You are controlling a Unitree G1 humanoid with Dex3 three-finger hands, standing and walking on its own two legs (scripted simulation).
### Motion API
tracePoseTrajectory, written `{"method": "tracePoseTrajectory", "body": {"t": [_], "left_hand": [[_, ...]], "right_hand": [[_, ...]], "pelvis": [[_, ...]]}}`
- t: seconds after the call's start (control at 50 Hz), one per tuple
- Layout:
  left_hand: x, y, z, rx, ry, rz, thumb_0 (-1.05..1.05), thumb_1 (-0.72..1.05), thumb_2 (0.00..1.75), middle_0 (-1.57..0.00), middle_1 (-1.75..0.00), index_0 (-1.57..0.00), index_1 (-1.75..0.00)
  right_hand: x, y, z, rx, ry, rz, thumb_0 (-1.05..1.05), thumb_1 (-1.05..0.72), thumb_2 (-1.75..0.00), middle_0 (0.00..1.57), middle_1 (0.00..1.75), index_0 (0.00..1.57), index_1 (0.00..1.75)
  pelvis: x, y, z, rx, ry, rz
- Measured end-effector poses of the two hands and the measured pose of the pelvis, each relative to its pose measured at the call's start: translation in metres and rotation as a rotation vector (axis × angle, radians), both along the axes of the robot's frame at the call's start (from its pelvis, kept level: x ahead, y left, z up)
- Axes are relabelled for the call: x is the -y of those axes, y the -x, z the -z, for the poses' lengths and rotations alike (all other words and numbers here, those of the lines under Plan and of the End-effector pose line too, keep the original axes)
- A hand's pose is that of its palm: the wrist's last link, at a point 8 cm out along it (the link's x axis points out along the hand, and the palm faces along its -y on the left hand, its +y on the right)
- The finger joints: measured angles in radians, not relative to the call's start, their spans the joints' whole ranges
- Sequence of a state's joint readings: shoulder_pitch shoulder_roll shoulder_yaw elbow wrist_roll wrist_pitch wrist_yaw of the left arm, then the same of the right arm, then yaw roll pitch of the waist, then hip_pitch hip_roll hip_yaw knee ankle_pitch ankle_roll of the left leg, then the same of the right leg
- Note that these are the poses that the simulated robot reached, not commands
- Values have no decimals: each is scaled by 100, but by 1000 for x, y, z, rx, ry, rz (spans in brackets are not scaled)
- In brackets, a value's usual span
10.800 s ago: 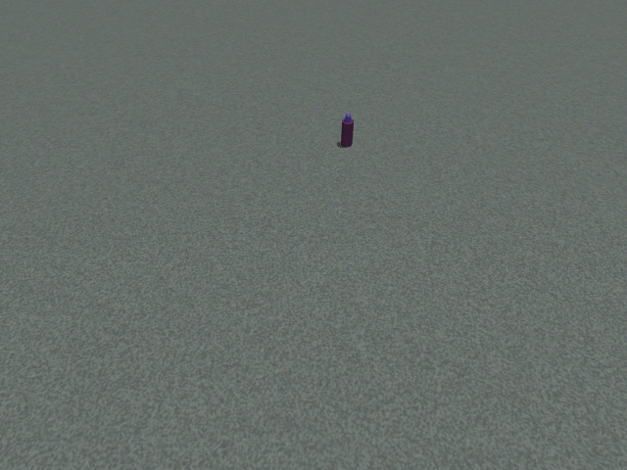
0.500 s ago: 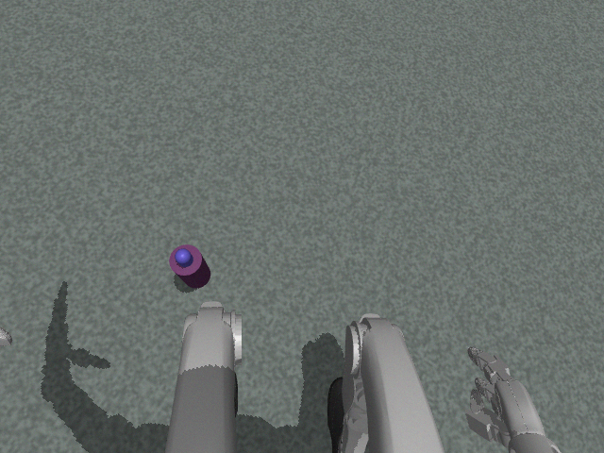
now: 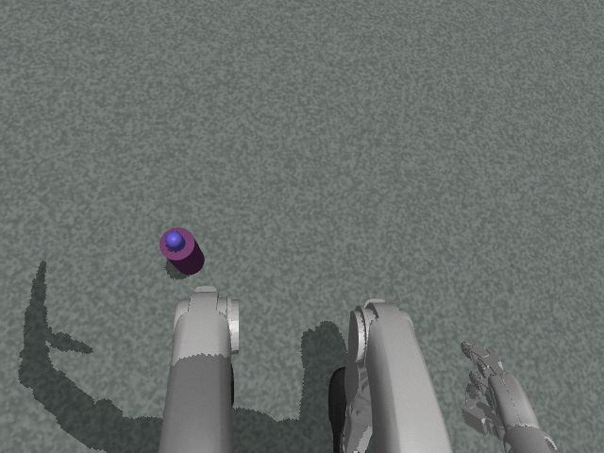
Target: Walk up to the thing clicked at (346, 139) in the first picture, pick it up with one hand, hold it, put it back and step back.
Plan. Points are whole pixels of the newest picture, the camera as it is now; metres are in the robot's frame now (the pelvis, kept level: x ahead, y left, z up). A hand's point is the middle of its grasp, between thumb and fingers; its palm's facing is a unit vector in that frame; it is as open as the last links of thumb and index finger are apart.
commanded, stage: go down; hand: left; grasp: from the side
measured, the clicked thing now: (182, 250) +0.42 +0.24 -0.34
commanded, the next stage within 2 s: approach in 0.82 s
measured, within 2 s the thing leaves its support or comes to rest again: neither
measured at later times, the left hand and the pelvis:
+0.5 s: hand out of the picture +0.33 +0.42 -0.03, palm faces +0.20 -0.97 -0.14, open 17.5 cm; pelvis +0.00 +0.00 -0.02, yaw +0 degrees
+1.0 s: hand out of the picture +0.34 +0.42 -0.04, palm faces +0.20 -0.97 -0.12, open 17.5 cm; pelvis +0.00 +0.00 -0.04, yaw -1 degrees
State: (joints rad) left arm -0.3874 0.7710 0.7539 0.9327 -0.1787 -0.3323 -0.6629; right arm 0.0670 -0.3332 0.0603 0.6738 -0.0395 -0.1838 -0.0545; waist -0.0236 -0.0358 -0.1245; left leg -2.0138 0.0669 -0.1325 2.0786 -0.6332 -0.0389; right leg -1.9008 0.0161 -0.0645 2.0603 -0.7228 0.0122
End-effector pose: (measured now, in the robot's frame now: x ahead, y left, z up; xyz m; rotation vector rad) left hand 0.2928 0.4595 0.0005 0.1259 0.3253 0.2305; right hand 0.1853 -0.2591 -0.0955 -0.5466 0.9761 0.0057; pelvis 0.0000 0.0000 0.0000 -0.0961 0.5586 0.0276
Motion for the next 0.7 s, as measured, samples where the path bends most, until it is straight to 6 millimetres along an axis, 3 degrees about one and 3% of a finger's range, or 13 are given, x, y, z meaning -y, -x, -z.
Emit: {"method": "tracePoseTrajectory", "body": {"t": [0.7], "left_hand": [[-11,-14,18,62,9,9,-1,-56,10,-4,-6,-3,-7]], "right_hand": [[8,25,32,-72,22,11,1,-92,-91,20,30,20,30]], "pelvis": [[-1,4,31,11,5,11]]}}
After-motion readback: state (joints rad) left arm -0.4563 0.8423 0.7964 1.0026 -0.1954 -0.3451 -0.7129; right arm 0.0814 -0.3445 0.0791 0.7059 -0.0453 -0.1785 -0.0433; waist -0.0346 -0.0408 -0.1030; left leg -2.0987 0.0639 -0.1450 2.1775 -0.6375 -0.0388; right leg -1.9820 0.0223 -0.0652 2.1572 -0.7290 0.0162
